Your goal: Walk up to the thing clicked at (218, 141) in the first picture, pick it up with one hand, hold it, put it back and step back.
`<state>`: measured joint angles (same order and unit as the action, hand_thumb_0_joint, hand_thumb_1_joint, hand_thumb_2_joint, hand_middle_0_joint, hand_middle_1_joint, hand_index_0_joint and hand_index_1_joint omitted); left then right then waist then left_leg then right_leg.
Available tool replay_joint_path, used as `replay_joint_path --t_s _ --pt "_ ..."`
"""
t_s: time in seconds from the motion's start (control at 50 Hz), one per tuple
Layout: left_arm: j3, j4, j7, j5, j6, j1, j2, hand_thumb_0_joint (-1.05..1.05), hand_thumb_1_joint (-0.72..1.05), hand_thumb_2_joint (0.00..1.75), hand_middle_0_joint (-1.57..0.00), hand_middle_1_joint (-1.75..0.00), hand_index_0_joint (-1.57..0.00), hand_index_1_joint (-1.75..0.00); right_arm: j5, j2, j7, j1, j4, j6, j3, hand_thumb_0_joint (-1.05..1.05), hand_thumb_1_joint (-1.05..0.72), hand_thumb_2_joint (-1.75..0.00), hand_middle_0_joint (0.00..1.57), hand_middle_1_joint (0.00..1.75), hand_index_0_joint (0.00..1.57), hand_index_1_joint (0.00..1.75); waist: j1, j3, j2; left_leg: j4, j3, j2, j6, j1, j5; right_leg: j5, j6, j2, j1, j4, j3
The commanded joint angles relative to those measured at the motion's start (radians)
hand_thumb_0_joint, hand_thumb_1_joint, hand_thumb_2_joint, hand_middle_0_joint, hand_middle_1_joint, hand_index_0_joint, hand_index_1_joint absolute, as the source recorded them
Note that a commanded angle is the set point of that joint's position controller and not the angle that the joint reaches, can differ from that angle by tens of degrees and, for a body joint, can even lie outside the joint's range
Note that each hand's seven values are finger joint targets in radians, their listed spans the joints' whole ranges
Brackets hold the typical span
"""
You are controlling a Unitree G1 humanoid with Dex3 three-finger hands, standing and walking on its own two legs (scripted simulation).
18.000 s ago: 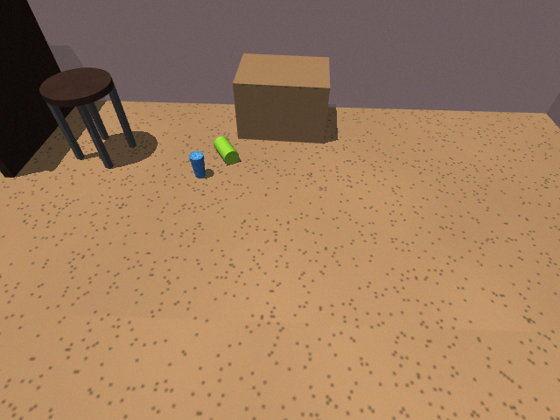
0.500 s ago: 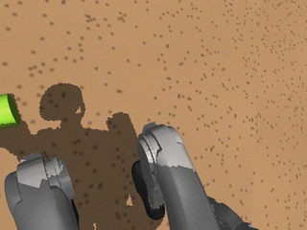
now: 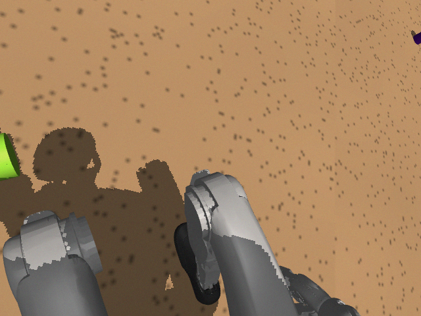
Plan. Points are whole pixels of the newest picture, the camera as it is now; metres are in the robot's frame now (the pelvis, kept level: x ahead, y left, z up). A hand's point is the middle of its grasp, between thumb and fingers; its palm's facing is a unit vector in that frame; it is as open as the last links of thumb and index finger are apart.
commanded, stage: close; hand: left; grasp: from above
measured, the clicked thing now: out of the picture +0.42 +0.32 -0.26
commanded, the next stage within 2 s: settle in 1.38 s
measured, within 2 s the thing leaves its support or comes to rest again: leaves its support in 1.84 s
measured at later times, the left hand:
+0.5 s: hand out of the picture +0.41 +0.31 -0.24, palm faces -0.47 -0.17 -0.87, open 11.7 cm
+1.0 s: hand out of the picture +0.42 +0.31 -0.24, palm faces -0.43 -0.17 -0.89, open 11.3 cm
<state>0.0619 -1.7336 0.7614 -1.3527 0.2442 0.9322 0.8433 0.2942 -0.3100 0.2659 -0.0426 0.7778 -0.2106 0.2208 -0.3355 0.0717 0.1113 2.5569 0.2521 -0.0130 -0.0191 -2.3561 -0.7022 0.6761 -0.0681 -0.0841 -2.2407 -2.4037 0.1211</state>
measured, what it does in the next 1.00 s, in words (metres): stands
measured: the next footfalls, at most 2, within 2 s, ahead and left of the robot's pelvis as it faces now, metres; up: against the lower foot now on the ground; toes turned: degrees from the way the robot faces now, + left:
none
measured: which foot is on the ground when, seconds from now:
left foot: down 0.00-1.00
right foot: down 0.00-1.00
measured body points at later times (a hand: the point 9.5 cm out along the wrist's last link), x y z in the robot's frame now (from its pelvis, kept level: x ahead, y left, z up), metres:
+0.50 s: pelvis +0.00 +0.00 +0.00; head +0.25 +0.13 +0.35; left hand +0.43 +0.32 -0.19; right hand +0.07 -0.25 -0.07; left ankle +0.07 +0.13 -0.26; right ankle +0.11 -0.13 -0.26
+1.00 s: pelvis +0.00 +0.00 +0.00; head +0.25 +0.13 +0.35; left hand +0.44 +0.32 -0.19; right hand +0.08 -0.27 -0.06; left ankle +0.07 +0.13 -0.26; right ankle +0.11 -0.13 -0.26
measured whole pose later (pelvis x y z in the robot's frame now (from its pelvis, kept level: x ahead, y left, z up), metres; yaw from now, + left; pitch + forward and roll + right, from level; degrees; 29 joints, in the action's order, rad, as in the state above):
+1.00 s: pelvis +0.00 +0.00 +0.00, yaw +0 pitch +27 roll -13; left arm 0.15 -1.74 0.66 -1.29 0.23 0.97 0.92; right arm 0.28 -0.35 0.28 -0.06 0.73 -0.26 0.23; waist -0.35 0.11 0.12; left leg 2.56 0.26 -0.01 -0.03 -2.35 -0.71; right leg 0.68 -0.08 -0.08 -2.23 -2.40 0.13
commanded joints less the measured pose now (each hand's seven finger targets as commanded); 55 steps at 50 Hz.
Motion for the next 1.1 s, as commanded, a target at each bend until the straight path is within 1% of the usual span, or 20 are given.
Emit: replay_joint_path --t_s 0.0,0.04,0.06,0.1,0.18,0.2,0.3,0.4,0.44,0.46,0.54,0.56,0.66,0.76,0.8,0.82,0.84,0.9,0.94,1.08 --pt "0.025 0.091 0.036 0.050 -0.054 0.301 0.227 0.00 -0.26 0.81 -0.21 -0.93 -0.24 -0.90 -0.016 -0.329 0.006 -0.164 -0.008 -0.029 -0.091 0.00 -0.89 -0.90 0.20 0.30 0.20 0.30 -0.036 -0.577 -0.464 -0.273 -0.118 -0.017 0.027 0.496 0.135 -0.203 0.087 -0.022 0.260 0.203 0.133" --pt "0.026 0.066 0.017 0.070 -0.066 0.303 0.229 0.00 -0.25 0.80 -0.22 -0.94 -0.25 -0.90 -0.019 -0.328 0.012 -0.156 -0.016 -0.040 -0.084 0.00 -0.89 -0.90 0.20 0.30 0.20 0.30 -0.031 -0.576 -0.482 -0.272 -0.111 -0.021 0.026 0.501 0.139 -0.211 0.089 -0.024 0.260 0.196 0.132" --pt "0.095 0.115 0.015 0.082 -0.061 0.325 0.310 0.00 -0.24 0.80 -0.23 -0.93 -0.26 -0.90 -0.018 -0.345 0.010 -0.159 -0.031 -0.043 -0.092 0.00 -0.89 -0.90 0.20 0.30 0.20 0.30 -0.026 -0.597 -0.461 -0.271 -0.108 -0.021 0.029 0.491 0.147 -0.216 0.086 -0.019 0.289 0.202 0.135" --pt "0.124 0.078 -0.020 0.089 -0.067 0.275 0.319 0.00 -0.24 0.81 -0.26 -0.90 -0.28 -0.88 -0.023 -0.340 0.011 -0.178 -0.028 -0.045 -0.093 0.00 -0.90 -0.90 0.20 0.30 0.20 0.30 -0.025 -0.589 -0.450 -0.256 -0.122 -0.017 0.030 0.476 0.166 -0.231 0.085 -0.017 0.315 0.199 0.127" --pt "0.120 0.099 -0.093 0.098 -0.037 0.256 0.309 0.00 -0.20 0.82 -0.29 -0.91 -0.31 -0.89 -0.015 -0.311 0.005 -0.189 -0.024 -0.036 -0.086 0.00 -0.90 -0.90 0.20 0.30 0.20 0.30 -0.028 -0.602 -0.487 -0.263 -0.122 -0.014 0.026 0.491 0.194 -0.250 0.089 -0.020 0.355 0.200 0.132" --pt "0.098 0.097 -0.115 0.104 -0.031 0.251 0.276 0.00 -0.20 0.79 -0.28 -0.89 -0.30 -0.87 -0.017 -0.304 0.005 -0.187 -0.025 -0.036 -0.088 0.00 -0.90 -0.90 0.20 0.30 0.20 0.30 -0.037 -0.600 -0.483 -0.257 -0.120 -0.013 0.025 0.498 0.196 -0.255 0.089 -0.018 0.344 0.195 0.133" --pt "0.039 0.161 -0.164 0.114 0.033 0.254 0.249 0.00 -0.18 0.80 -0.30 -0.90 -0.32 -0.88 -0.018 -0.307 -0.002 -0.206 -0.020 -0.011 -0.076 0.00 -0.89 -0.90 0.20 0.30 0.20 0.30 -0.048 -0.616 -0.482 -0.251 -0.114 -0.017 0.024 0.513 0.235 -0.298 0.085 -0.023 0.390 0.208 0.142" --pt "0.037 0.158 -0.142 0.090 0.093 0.221 0.249 0.00 -0.13 0.81 -0.34 -0.87 -0.36 -0.85 -0.019 -0.313 -0.010 -0.215 -0.030 0.014 -0.058 0.00 -0.89 -0.90 0.20 0.30 0.20 0.30 -0.039 -0.590 -0.458 -0.256 -0.103 -0.017 0.021 0.520 0.244 -0.299 0.085 -0.025 0.376 0.203 0.159" --pt "0.057 0.146 -0.109 0.069 0.107 0.203 0.269 0.00 -0.10 0.81 -0.36 -0.87 -0.37 -0.85 -0.018 -0.320 -0.011 -0.205 -0.035 0.018 -0.057 0.00 -0.89 -0.90 0.20 0.30 0.20 0.30 -0.030 -0.581 -0.484 -0.268 -0.105 -0.018 0.016 0.531 0.247 -0.299 0.087 -0.028 0.366 0.193 0.163" --pt "0.052 0.123 -0.094 0.052 0.110 0.211 0.266 0.00 -0.08 0.79 -0.36 -0.86 -0.38 -0.84 -0.014 -0.304 -0.007 -0.186 -0.048 0.015 -0.042 0.00 -0.89 -0.90 0.20 0.30 0.20 0.30 -0.032 -0.555 -0.466 -0.260 -0.103 -0.019 0.016 0.516 0.222 -0.278 0.087 -0.027 0.338 0.185 0.168" --pt "0.050 0.126 -0.017 0.010 0.089 0.215 0.269 0.00 -0.03 0.76 -0.40 -0.83 -0.42 -0.81 -0.001 -0.325 -0.010 -0.158 -0.040 0.008 -0.059 0.00 -0.89 -0.90 0.20 0.30 0.20 0.30 -0.027 -0.547 -0.477 -0.274 -0.113 -0.017 0.019 0.506 0.161 -0.222 0.089 -0.037 0.316 0.208 0.158" --pt "0.027 0.100 -0.006 0.011 0.074 0.209 0.249 0.00 -0.01 0.73 -0.41 -0.82 -0.44 -0.80 0.002 -0.323 -0.010 -0.143 -0.038 -0.001 -0.059 0.00 -0.89 -0.90 0.20 0.30 0.20 0.30 -0.031 -0.519 -0.468 -0.270 -0.122 -0.016 0.020 0.483 0.129 -0.194 0.089 -0.033 0.303 0.215 0.149" --pt "0.007 0.144 0.033 0.031 0.008 0.273 0.245 0.00 0.03 0.72 -0.46 -0.78 -0.48 -0.76 -0.006 -0.329 -0.010 -0.148 -0.016 -0.021 -0.080 0.00 -0.89 -0.90 0.20 0.30 0.20 0.30 -0.030 -0.539 -0.482 -0.295 -0.116 -0.018 0.020 0.477 0.083 -0.146 0.094 -0.033 0.281 0.240 0.137" --pt "0.025 0.123 0.021 0.070 -0.037 0.293 0.251 0.00 0.09 0.72 -0.51 -0.77 -0.53 -0.75 -0.021 -0.338 0.006 -0.166 -0.012 -0.043 -0.084 0.00 -0.89 -0.90 0.20 0.30 0.20 0.30 -0.034 -0.576 -0.458 -0.275 -0.101 -0.024 0.024 0.492 0.143 -0.213 0.086 -0.025 0.285 0.216 0.141" --pt "0.092 0.113 0.010 0.067 -0.043 0.298 0.328 0.00 0.11 0.72 -0.53 -0.76 -0.55 -0.74 -0.026 -0.355 0.009 -0.180 -0.031 -0.048 -0.086 0.00 -0.89 -0.90 0.20 0.30 0.20 0.30 -0.033 -0.575 -0.461 -0.277 -0.101 -0.025 0.024 0.495 0.159 -0.227 0.087 -0.025 0.301 0.209 0.139" --pt "0.066 0.109 -0.007 0.071 -0.043 0.306 0.289 0.00 0.11 0.71 -0.53 -0.74 -0.55 -0.72 -0.030 -0.345 0.012 -0.166 -0.051 -0.052 -0.080 0.00 -0.89 -0.90 0.20 0.30 0.20 0.30 -0.037 -0.566 -0.456 -0.260 -0.108 -0.024 0.027 0.483 0.166 -0.235 0.086 -0.024 0.300 0.207 0.135" --pt "0.113 0.089 -0.010 0.074 -0.042 0.282 0.343 0.00 0.12 0.68 -0.53 -0.74 -0.55 -0.72 -0.025 -0.351 0.011 -0.189 -0.031 -0.051 -0.083 0.00 -0.89 -0.90 0.20 0.30 0.20 0.30 -0.037 -0.573 -0.441 -0.255 -0.114 -0.023 0.030 0.473 0.175 -0.242 0.084 -0.025 0.329 0.211 0.134" --pt "0.108 0.076 -0.049 0.078 -0.035 0.267 0.321 0.00 0.11 0.67 -0.52 -0.75 -0.54 -0.73 -0.023 -0.343 0.010 -0.191 -0.035 -0.055 -0.085 0.00 -0.89 -0.90 0.20 0.30 0.20 0.30 -0.038 -0.556 -0.454 -0.255 -0.123 -0.018 0.029 0.472 0.177 -0.238 0.085 -0.022 0.334 0.210 0.132" --pt "0.113 0.086 -0.073 0.078 -0.021 0.271 0.347 0.00 0.12 0.69 -0.53 -0.76 -0.55 -0.73 -0.024 -0.344 0.005 -0.181 -0.034 -0.053 -0.084 0.00 -0.89 -0.90 0.20 0.30 0.20 0.30 -0.033 -0.550 -0.462 -0.262 -0.117 -0.018 0.027 0.459 0.156 -0.213 0.088 -0.022 0.323 0.210 0.133" --pt "0.097 0.101 -0.103 0.064 0.030 0.227 0.332 0.00 0.28 0.76 -0.67 -0.76 -0.68 -0.75 -0.015 -0.342 -0.001 -0.197 -0.049 -0.026 -0.075 0.00 -0.89 -0.90 0.20 0.30 0.20 0.30 -0.037 -0.567 -0.444 -0.252 -0.117 -0.017 0.030 0.471 0.182 -0.245 0.083 -0.025 0.360 0.212 0.139"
